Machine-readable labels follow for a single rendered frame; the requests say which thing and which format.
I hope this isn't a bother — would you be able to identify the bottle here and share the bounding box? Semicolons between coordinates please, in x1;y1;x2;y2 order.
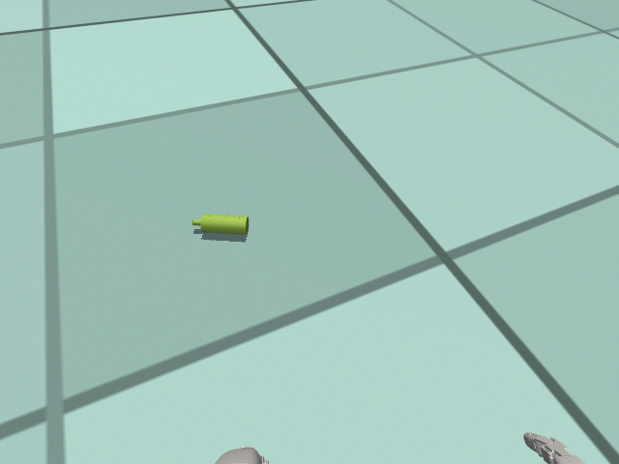
192;214;249;235

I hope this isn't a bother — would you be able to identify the right robot hand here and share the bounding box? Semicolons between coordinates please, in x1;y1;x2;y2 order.
523;433;585;464

